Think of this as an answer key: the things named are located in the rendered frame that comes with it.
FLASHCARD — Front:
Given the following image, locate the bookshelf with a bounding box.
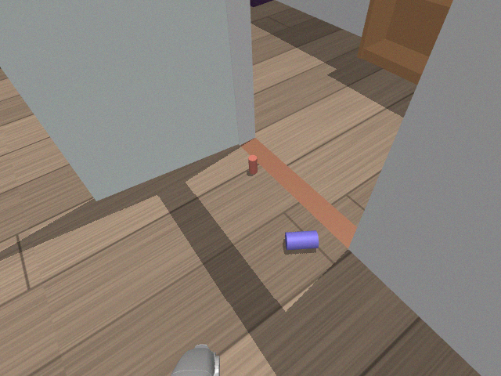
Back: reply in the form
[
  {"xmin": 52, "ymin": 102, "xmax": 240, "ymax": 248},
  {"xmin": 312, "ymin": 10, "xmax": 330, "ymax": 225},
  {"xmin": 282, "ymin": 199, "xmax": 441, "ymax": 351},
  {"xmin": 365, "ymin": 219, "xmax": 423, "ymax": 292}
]
[{"xmin": 357, "ymin": 0, "xmax": 453, "ymax": 85}]

